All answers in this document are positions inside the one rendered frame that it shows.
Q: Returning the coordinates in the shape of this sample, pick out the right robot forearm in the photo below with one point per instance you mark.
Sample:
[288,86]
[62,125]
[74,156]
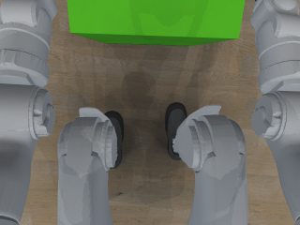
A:
[277,40]

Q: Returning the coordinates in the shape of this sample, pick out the robot left upper arm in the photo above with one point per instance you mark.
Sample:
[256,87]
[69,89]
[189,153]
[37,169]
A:
[26,114]

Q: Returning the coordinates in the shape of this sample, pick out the carton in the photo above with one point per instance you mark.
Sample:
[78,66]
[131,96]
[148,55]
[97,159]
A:
[156,22]

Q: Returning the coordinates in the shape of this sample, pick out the robot right upper arm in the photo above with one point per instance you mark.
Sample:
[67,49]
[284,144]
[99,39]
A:
[277,119]

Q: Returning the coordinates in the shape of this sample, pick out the right robot foot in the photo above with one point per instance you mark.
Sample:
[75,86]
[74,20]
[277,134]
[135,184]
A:
[175,114]

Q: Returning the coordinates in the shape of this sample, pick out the robot right shin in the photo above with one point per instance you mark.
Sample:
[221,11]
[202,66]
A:
[214,109]

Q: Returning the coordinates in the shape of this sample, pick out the left robot forearm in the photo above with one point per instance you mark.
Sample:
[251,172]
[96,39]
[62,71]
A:
[25,40]

